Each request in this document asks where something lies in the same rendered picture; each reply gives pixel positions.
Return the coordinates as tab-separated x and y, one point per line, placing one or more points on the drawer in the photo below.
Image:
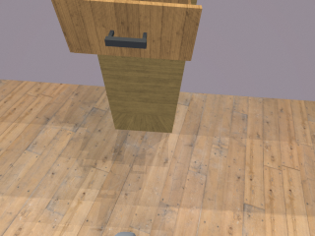
171	26

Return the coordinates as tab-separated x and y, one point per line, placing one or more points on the handle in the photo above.
128	42

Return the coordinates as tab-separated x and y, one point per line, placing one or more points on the cabinet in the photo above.
142	92

